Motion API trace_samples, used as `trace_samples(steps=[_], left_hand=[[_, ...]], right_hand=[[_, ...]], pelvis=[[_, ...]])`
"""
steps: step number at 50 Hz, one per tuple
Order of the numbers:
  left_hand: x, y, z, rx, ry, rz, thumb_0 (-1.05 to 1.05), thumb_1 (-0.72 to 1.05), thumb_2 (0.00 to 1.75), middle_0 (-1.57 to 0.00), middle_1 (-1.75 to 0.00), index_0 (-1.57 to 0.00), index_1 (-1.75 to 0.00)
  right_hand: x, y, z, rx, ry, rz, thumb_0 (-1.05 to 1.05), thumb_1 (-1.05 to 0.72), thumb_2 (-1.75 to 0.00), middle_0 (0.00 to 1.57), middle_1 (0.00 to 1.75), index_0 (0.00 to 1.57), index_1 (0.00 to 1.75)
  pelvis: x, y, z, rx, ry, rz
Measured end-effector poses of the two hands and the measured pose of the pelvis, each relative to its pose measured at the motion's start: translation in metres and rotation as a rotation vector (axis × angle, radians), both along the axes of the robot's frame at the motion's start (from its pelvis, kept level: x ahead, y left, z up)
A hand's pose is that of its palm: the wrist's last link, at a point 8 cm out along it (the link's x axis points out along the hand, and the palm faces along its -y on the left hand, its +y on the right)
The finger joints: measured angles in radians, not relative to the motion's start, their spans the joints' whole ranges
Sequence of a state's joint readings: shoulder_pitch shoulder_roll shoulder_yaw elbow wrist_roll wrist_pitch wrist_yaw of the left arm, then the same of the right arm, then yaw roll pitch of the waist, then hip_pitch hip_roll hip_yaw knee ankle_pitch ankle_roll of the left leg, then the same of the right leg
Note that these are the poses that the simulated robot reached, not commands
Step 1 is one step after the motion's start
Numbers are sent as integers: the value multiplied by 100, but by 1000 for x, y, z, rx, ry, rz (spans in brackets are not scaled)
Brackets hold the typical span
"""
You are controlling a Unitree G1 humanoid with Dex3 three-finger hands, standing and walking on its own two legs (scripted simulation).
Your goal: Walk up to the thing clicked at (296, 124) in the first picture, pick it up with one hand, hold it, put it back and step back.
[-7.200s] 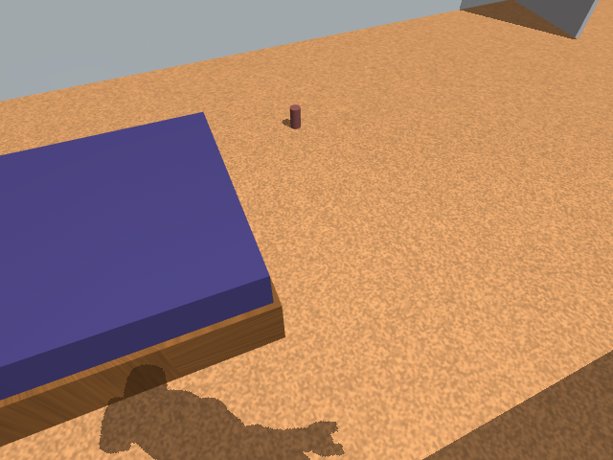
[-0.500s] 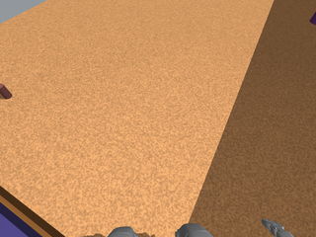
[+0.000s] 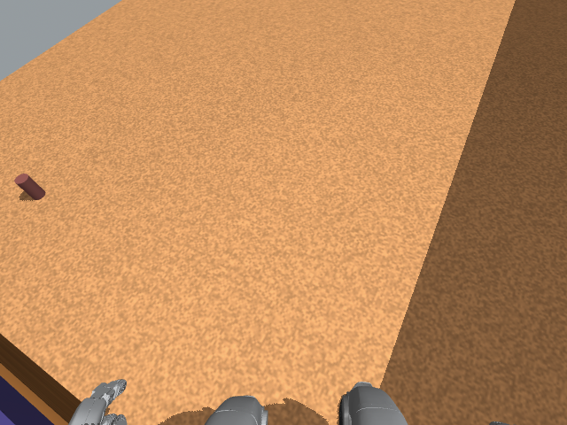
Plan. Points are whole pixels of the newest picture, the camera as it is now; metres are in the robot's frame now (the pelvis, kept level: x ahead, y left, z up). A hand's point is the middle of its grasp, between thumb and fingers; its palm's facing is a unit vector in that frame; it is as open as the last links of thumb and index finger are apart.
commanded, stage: walk up
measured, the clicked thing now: (30, 187) +1.02 +1.22 -0.69
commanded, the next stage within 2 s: stand in 0.80 s
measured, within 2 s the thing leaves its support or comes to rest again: neither
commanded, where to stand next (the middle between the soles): +0.03 +0.01 m, yaw -1 degrees
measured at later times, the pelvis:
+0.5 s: pelvis -0.02 +0.03 +0.01, yaw -1 degrees
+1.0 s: pelvis -0.03 +0.02 +0.03, yaw -1 degrees
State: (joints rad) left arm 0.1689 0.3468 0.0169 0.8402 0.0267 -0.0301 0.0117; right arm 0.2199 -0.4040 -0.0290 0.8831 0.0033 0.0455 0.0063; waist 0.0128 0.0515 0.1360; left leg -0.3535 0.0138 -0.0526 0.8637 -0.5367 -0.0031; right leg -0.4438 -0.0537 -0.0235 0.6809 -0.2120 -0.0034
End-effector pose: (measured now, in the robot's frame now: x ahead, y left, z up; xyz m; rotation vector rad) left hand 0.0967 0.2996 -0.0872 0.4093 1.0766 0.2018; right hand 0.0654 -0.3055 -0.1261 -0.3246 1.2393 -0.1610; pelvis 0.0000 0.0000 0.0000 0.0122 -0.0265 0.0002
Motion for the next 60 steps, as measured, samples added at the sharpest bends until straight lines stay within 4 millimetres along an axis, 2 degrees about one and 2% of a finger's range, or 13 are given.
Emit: trace_samples(steps=[4,8,13,18,22,30,38,50,60], left_hand=[[4,20,-15,-22,-6,20,1,90,90,-21,-30,-21,-30],[1,33,-23,-48,31,43,1,90,90,-21,-30,-21,-30],[-7,41,-24,-62,55,69,1,91,90,-21,-30,-21,-30],[-23,34,-25,-52,98,57,1,91,90,-20,-30,-21,-30],[-36,28,-20,-65,123,49,1,91,90,-21,-30,-21,-30],[-37,24,-8,-82,87,57,1,91,90,-21,-30,-21,-30],[-37,20,0,-88,88,57,1,91,90,-21,-30,-21,-30],[-41,19,-1,-84,129,49,1,91,90,-21,-30,-21,-30],[-44,18,-1,-82,138,48,1,91,90,-21,-30,-21,-30]], right_hand=[[-12,5,7,-55,13,-9,0,-90,-90,20,30,20,30],[-25,10,24,-91,7,-27,1,-90,-90,20,30,20,30],[-23,9,39,-125,-2,-12,1,-90,-90,20,30,20,30],[-9,5,34,-119,-39,-9,1,-90,-90,20,30,20,30],[0,15,33,-82,-87,-12,1,-90,-90,20,30,20,30],[6,35,34,-9,-117,14,1,-90,-90,20,30,20,30],[-2,34,38,-2,-95,3,1,-90,-90,20,30,20,30],[-24,23,41,-24,-24,-43,1,-90,-90,20,30,20,30],[-29,25,39,-16,-4,-50,1,-90,-90,20,30,20,30]], pelvis=[[-3,14,-6,18,-11,2],[-4,24,-2,-9,-13,1],[-6,24,5,-27,6,-3],[-12,23,4,-57,-10,-16],[-14,25,9,-19,-16,-18],[-19,24,19,-11,-31,-19],[-23,23,27,-11,-27,-21],[-25,22,31,-10,-25,-17],[-25,21,32,-11,-21,-16]])
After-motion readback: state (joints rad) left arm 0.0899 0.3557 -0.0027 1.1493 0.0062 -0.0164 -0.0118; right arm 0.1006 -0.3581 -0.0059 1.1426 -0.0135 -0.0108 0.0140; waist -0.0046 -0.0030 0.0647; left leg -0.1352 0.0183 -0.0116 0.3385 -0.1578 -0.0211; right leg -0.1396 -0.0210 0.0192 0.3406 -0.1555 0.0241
